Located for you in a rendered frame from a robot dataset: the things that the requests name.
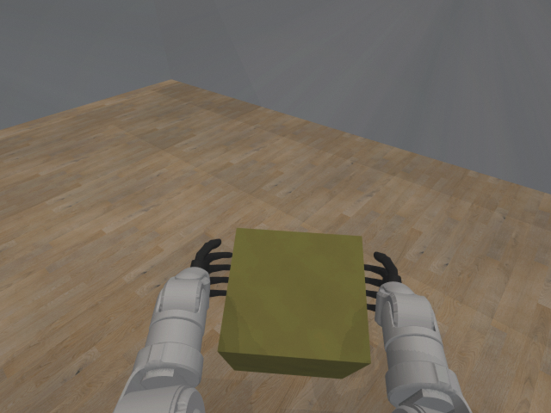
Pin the left robot upper arm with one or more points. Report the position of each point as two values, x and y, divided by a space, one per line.
171 399

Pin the robot right hand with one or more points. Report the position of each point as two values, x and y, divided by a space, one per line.
389 273

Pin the carton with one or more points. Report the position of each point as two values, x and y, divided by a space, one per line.
296 304

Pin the robot right forearm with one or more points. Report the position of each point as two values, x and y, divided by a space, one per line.
418 372

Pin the robot left hand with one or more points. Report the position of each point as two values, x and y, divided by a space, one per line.
202 260

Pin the robot left forearm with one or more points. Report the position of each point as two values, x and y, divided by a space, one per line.
172 352

